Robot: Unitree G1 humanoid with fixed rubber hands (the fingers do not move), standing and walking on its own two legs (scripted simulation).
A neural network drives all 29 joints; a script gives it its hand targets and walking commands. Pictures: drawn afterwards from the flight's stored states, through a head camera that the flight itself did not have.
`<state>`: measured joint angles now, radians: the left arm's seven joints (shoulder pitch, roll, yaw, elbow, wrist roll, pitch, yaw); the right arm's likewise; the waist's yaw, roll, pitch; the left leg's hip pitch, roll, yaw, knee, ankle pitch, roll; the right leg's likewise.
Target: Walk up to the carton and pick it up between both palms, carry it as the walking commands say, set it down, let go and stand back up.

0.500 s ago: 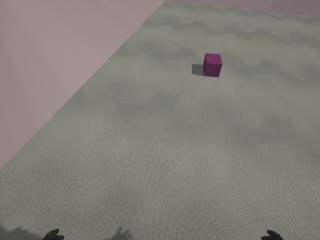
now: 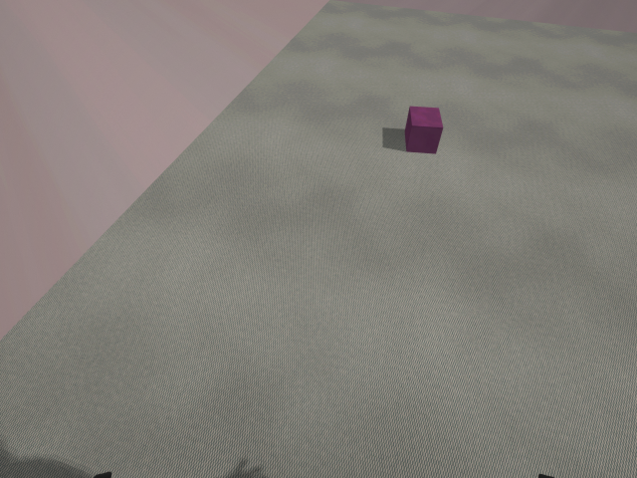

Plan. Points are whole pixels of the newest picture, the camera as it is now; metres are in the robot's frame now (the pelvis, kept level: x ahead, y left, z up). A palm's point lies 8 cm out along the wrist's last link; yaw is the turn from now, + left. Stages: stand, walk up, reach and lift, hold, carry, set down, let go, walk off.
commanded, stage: stand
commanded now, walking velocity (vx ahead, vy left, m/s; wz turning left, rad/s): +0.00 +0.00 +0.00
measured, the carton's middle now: (422, 129) +2.04 -0.59 -0.70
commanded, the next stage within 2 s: walk up in 0.50 s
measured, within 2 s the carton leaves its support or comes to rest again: neither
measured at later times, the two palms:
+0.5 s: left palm out of the picture +0.11 +0.31 -0.10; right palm out of the picture +0.11 -0.31 -0.10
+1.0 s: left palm (200, 450) +0.21 +0.18 -0.13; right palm out of the picture +0.02 -0.37 -0.15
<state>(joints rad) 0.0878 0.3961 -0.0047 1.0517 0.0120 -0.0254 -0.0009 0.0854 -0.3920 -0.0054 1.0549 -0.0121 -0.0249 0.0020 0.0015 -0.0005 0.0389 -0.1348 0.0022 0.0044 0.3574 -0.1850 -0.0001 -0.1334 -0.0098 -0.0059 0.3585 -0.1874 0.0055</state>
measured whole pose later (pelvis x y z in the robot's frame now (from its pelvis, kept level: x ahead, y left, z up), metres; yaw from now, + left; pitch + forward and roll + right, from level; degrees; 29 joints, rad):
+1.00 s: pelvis +0.07 -0.08 -0.02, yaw -9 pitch +1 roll +1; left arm 0.17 0.29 0.06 0.93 0.04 -0.02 -0.05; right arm 0.33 -0.33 -0.06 1.01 -0.04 -0.02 0.01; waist -0.02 0.01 0.02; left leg -0.18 0.16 0.09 0.68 -0.48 0.00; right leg -0.35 -0.09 -0.09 0.61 -0.28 0.02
